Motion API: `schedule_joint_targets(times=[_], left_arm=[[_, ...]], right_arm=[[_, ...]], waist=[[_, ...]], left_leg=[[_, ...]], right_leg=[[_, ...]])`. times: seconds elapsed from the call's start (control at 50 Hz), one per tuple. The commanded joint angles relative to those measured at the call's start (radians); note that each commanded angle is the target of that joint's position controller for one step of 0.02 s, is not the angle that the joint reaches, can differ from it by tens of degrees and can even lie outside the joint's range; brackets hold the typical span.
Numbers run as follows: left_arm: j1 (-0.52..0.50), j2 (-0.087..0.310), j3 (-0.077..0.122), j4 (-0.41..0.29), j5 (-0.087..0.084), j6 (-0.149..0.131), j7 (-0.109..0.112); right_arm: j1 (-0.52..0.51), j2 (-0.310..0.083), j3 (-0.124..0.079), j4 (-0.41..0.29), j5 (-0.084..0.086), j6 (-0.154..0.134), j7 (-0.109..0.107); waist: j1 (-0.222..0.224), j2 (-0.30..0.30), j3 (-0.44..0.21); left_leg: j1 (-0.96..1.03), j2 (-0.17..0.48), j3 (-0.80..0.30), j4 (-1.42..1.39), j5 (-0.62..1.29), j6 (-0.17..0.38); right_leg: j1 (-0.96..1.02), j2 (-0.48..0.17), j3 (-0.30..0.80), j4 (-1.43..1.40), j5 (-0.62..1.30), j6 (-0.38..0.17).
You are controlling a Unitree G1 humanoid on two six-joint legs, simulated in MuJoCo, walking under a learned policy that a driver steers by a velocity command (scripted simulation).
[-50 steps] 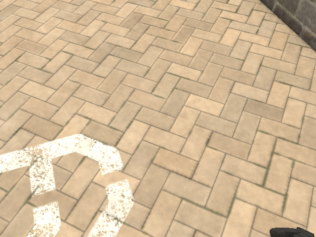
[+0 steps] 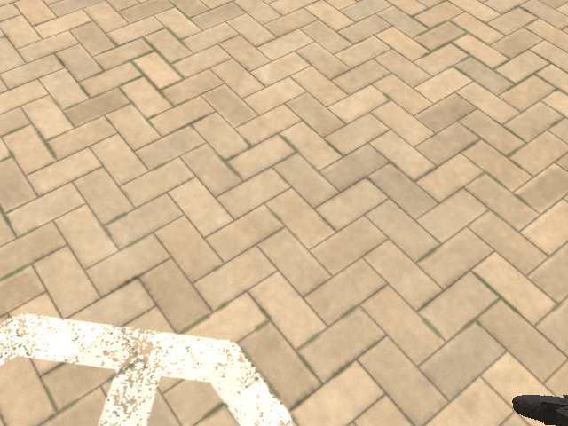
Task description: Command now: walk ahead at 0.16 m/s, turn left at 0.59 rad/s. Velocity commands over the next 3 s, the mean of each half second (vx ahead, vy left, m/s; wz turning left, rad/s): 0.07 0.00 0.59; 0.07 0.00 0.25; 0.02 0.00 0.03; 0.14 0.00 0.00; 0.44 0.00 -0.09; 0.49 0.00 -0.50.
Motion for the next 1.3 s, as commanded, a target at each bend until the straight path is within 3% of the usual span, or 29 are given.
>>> schedule_joint_targets(times=[0.02, 0.04, 0.06, 0.08, 0.12, 0.16, 0.24, 0.32, 0.4, 0.44, 0.46, 0.48, 0.5, 0.52, 0.54, 0.58, 0.66, 0.7, 0.74, 0.76, 0.8, 0.82, 0.84, 0.86, 0.88, 0.92, 1.02, 1.14, 1.3], left_arm=[[0.11, 0.075, -0.014, -0.103, 0.041, -0.021, -0.019], [0.001, 0.149, 0.005, -0.11, 0.007, -0.018, -0.023], [-0.059, 0.142, 0.002, -0.132, 0.001, -0.012, -0.016], [-0.075, 0.13, 0.001, -0.122, 0.016, -0.003, -0.001], [-0.065, 0.142, 0.007, -0.123, 0.024, 0.019, 0.007], [-0.048, 0.112, 0.0, -0.114, 0.028, 0.027, 0.011], [-0.098, 0.086, -0.009, -0.125, 0.028, 0.04, 0.015], [-0.152, 0.083, -0.008, -0.144, 0.02, 0.039, 0.009], [-0.153, 0.093, -0.001, -0.153, 0.012, 0.017, -0.005], [-0.092, 0.1, 0.01, -0.135, 0.013, 0.009, -0.012], [-0.066, 0.156, 0.025, -0.135, 0.027, 0.011, -0.009], [-0.093, 0.249, 0.045, -0.134, 0.051, 0.025, -0.004], [-0.109, 0.198, 0.039, -0.154, 0.068, 0.024, -0.004], [-0.149, 0.147, 0.023, -0.174, 0.059, 0.023, 0.002], [-0.184, 0.116, 0.015, -0.179, 0.042, 0.025, 0.006], [-0.185, 0.093, 0.002, -0.177, 0.019, 0.03, 0.009], [-0.138, 0.106, 0.005, -0.16, 0.024, 0.046, 0.007], [-0.11, 0.123, 0.01, -0.148, 0.016, 0.051, 0.003], [-0.075, 0.162, 0.018, -0.134, 0.004, 0.053, -0.005], [-0.095, 0.151, 0.01, -0.135, 0.003, 0.053, -0.008], [-0.094, 0.089, -0.017, -0.119, 0.005, 0.036, -0.016], [-0.068, 0.049, -0.031, -0.119, 0.027, 0.018, -0.025], [-0.037, 0.001, -0.046, -0.134, 0.046, -0.002, -0.031], [-0.093, 0.043, -0.043, -0.131, 0.048, -0.003, -0.024], [-0.124, 0.069, -0.037, -0.131, 0.042, -0.001, -0.022], [-0.119, 0.09, -0.031, -0.113, 0.038, 0.009, -0.014], [-0.083, 0.074, -0.037, -0.072, 0.027, 0.021, -0.01], [-0.087, 0.08, -0.033, -0.027, 0.023, 0.039, 0.0], [-0.092, 0.086, -0.027, 0.037, 0.021, 0.048, 0.016]], right_arm=[[0.232, -0.285, -0.075, -0.064, -0.022, -0.006, -0.023], [0.197, -0.216, -0.063, -0.074, -0.013, -0.011, -0.013], [0.148, -0.183, -0.052, -0.065, 0.003, -0.015, -0.014], [0.112, -0.159, -0.045, -0.062, 0.011, -0.011, -0.02], [0.065, -0.151, -0.04, -0.072, -0.006, -0.001, -0.032], [0.056, -0.161, -0.045, -0.072, -0.016, 0.001, -0.041], [0.062, -0.179, -0.052, -0.067, -0.002, 0.02, -0.067], [0.057, -0.172, -0.052, -0.069, -0.003, 0.038, -0.073], [0.076, -0.164, -0.052, -0.067, 0.002, 0.05, -0.068], [0.063, -0.153, -0.047, -0.069, 0.017, 0.058, -0.071], [0.097, -0.118, -0.037, -0.068, 0.017, 0.058, -0.071], [0.126, -0.096, -0.034, -0.092, 0.024, 0.053, -0.068], [0.117, -0.18, -0.058, -0.083, 0.004, 0.04, -0.067], [0.127, -0.214, -0.074, -0.06, 0.005, 0.04, -0.064], [0.148, -0.194, -0.073, -0.032, 0.006, 0.049, -0.067], [0.162, -0.13, -0.055, -0.015, 0.003, 0.066, -0.07], [0.081, -0.07, -0.024, -0.042, 0.009, 0.06, -0.069], [0.057, -0.039, -0.004, -0.049, 0.005, 0.057, -0.058], [0.055, -0.061, -0.005, -0.044, 0.013, 0.05, -0.049], [0.07, -0.063, -0.006, -0.03, 0.01, 0.045, -0.047], [0.129, -0.061, -0.004, 0.004, -0.005, 0.036, -0.051], [0.167, -0.11, -0.009, 0.004, -0.013, 0.034, -0.061], [0.126, -0.161, -0.015, 0.009, -0.026, 0.037, -0.066], [0.085, -0.09, 0.0, -0.001, -0.025, 0.032, -0.058], [0.065, -0.063, 0.01, 0.001, -0.031, 0.027, -0.053], [0.08, -0.078, 0.01, 0.013, -0.029, 0.018, -0.05], [0.11, -0.063, 0.017, 0.047, -0.016, 0.017, -0.054], [0.097, -0.058, 0.015, 0.083, -0.015, 0.018, -0.051], [0.108, -0.056, 0.013, 0.162, -0.013, 0.014, -0.058]], waist=[[-0.08, 0.232, -0.511], [-0.129, 0.075, -0.459], [-0.107, 0.038, -0.327], [-0.081, -0.019, -0.253], [-0.032, 0.024, -0.2], [-0.021, 0.045, -0.207], [-0.038, 0.056, -0.221], [-0.061, 0.105, -0.177], [-0.072, 0.139, -0.175], [-0.031, 0.129, -0.172], [-0.042, 0.033, -0.191], [-0.098, -0.271, -0.143], [-0.062, -0.287, -0.136], [-0.075, -0.2, -0.133], [-0.089, -0.154, -0.117], [-0.08, -0.148, -0.097], [-0.035, -0.2, -0.114], [-0.01, -0.232, -0.138], [0.006, -0.264, -0.104], [-0.015, -0.243, -0.073], [-0.065, -0.175, -0.082], [-0.053, -0.064, -0.156], [0.013, 0.139, -0.17], [-0.028, 0.115, -0.155], [-0.032, 0.1, -0.126], [-0.047, 0.1, -0.092], [-0.043, 0.04, -0.096], [-0.037, -0.005, -0.092], [-0.035, -0.016, -0.079]], left_leg=[[0.8, 0.405, -0.725, -0.098, 0.602, 0.384], [0.735, 0.34, -0.626, -0.155, 0.429, 0.338], [0.613, 0.285, -0.521, -0.177, 0.309, 0.28], [0.496, 0.242, -0.469, -0.198, 0.237, 0.237], [0.309, 0.196, -0.416, -0.236, 0.219, 0.21], [0.249, 0.171, -0.379, -0.238, 0.276, 0.208], [0.224, 0.138, -0.393, -0.239, 0.09, 0.185], [0.187, 0.107, -0.448, -0.255, -0.161, 0.153], [0.251, 0.11, -0.532, -0.207, -0.107, 0.139], [0.225, 0.067, -0.527, -0.149, -0.099, 0.094], [0.138, 0.008, -0.46, -0.038, -0.253, 0.042], [-0.071, -0.16, -0.23, 0.157, -0.491, -0.025], [-0.114, -0.129, -0.187, 0.409, -0.548, -0.078], [-0.093, -0.099, -0.198, 0.525, -0.488, -0.096], [-0.082, -0.095, -0.185, 0.577, -0.44, -0.114], [-0.094, -0.096, -0.173, 0.656, -0.385, -0.143], [-0.033, -0.058, -0.104, 0.41, -0.364, -0.164], [0.085, -0.024, -0.051, 0.224, -0.371, -0.15], [0.175, -0.037, 0.005, 0.091, -0.379, -0.125], [0.236, -0.034, 0.005, -0.034, -0.291, -0.103], [0.45, -0.015, -0.036, -0.283, -0.09, -0.057], [0.582, 0.111, -0.18, -0.252, 0.133, -0.035], [0.523, 0.194, -0.262, -0.172, 0.202, 0.048], [0.422, 0.187, -0.264, -0.186, 0.099, 0.091], [0.399, 0.144, -0.235, -0.185, 0.032, 0.068], [0.371, 0.099, -0.2, -0.172, 0.069, 0.029], [0.374, 0.08, -0.173, -0.133, 0.232, 0.01], [0.356, 0.065, -0.159, -0.141, 0.219, 0.003], [0.338, 0.045, -0.134, -0.158, 0.139, -0.011]], right_leg=[[-0.552, 0.127, 0.257, 0.772, -0.267, 0.029], [-0.596, 0.077, 0.318, 0.771, -0.15, 0.012], [-0.626, 0.05, 0.299, 0.7, -0.057, 0.003], [-0.609, 0.018, 0.302, 0.631, 0.002, 0.006], [-0.493, 0.012, 0.305, 0.531, 0.055, 0.006], [-0.443, 0.034, 0.289, 0.44, 0.075, 0.02], [-0.424, 0.058, 0.305, 0.288, 0.158, 0.044], [-0.383, 0.079, 0.317, 0.154, 0.194, 0.042], [-0.313, 0.101, 0.315, -0.02, 0.165, 0.012], [-0.178, 0.087, 0.297, -0.243, 0.293, -0.022], [-0.061, -0.06, 0.401, -0.306, 0.333, -0.076], [-0.017, -0.259, 0.627, -0.347, 0.491, -0.22], [-0.071, -0.348, 0.728, -0.37, 0.561, -0.315], [-0.095, -0.309, 0.648, -0.347, 0.576, -0.298], [-0.107, -0.239, 0.552, -0.327, 0.57, -0.254], [-0.093, -0.185, 0.463, -0.315, 0.604, -0.236], [-0.015, -0.148, 0.382, -0.303, 0.632, -0.246], [-0.04, -0.144, 0.377, -0.345, 0.356, -0.243], [-0.104, -0.157, 0.417, -0.388, 0.132, -0.248], [-0.139, -0.15, 0.413, -0.371, 0.143, -0.238], [-0.213, -0.115, 0.359, -0.287, 0.367, -0.168], [-0.259, -0.064, 0.297, -0.174, 0.375, -0.091], [-0.284, 0.015, 0.198, -0.154, 0.225, -0.023], [-0.207, 0.005, 0.209, -0.172, 0.229, 0.009], [-0.188, 0.011, 0.201, -0.174, 0.29, 0.02], [-0.172, 0.015, 0.195, -0.163, 0.368, 0.023], [-0.12, 0.004, 0.2, -0.176, 0.451, 0.016], [-0.068, -0.002, 0.202, -0.198, 0.462, 0.021], [-0.044, -0.003, 0.197, -0.221, 0.443, 0.02]])
Next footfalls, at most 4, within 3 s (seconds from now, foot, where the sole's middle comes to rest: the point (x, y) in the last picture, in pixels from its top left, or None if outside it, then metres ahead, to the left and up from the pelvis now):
0.46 right None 0.19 -0.13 -0.75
0.82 left None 0.06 0.10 -0.75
2.42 left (197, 405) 0.46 0.24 -0.75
2.96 right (288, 277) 0.80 0.06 -0.75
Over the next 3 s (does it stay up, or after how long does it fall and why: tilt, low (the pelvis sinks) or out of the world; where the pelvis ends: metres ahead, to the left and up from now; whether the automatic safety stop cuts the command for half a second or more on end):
stays up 0.65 0.13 0.00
